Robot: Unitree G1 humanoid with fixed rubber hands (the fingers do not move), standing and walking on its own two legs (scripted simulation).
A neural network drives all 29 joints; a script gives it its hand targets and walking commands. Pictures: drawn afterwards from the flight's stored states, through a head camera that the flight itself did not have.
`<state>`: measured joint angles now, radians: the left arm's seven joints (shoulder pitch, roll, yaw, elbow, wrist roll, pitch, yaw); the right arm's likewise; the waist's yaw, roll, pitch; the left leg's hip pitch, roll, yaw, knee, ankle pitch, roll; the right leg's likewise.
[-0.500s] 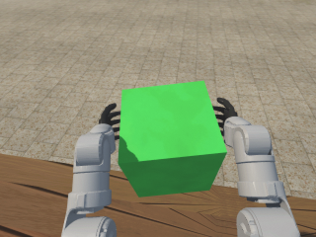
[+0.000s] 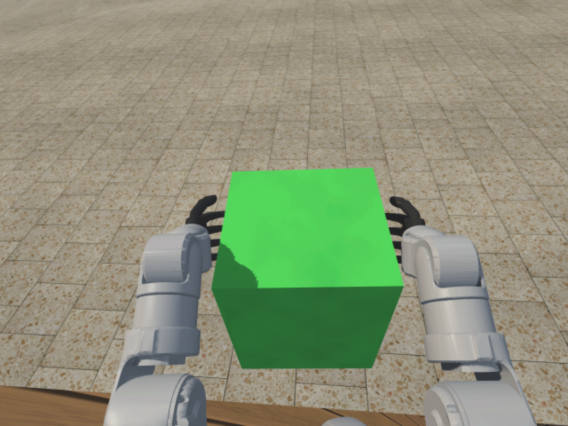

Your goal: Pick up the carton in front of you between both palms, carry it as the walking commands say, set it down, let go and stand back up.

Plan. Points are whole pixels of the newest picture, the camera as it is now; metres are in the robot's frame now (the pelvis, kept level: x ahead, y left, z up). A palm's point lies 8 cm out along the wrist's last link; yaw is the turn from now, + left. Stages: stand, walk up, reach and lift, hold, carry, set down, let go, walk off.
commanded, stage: carry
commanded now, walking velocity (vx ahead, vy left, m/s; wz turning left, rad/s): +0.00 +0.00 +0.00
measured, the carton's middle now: (304, 273) +0.34 -0.04 +0.04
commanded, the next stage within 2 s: none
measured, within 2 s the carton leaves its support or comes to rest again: neither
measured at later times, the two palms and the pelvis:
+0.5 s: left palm (229, 200) +0.74 +0.12 -0.14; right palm (335, 185) +0.77 -0.18 -0.15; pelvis +0.41 -0.06 -0.20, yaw -2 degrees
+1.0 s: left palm (254, 155) +1.14 +0.05 -0.27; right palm (332, 151) +1.12 -0.25 -0.27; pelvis +0.79 -0.06 -0.33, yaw -2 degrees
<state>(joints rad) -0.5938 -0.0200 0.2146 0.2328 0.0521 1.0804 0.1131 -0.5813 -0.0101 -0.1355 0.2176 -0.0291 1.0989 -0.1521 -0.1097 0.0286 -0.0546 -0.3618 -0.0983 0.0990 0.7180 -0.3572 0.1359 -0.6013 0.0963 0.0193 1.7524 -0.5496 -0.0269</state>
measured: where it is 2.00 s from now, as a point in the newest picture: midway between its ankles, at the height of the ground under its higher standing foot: (287, 248)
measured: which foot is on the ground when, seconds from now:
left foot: down 0.00-0.26, up 0.28-0.62, down 0.64-1.00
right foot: up 0.00-0.24, down 0.26-0.64, up 0.66-1.00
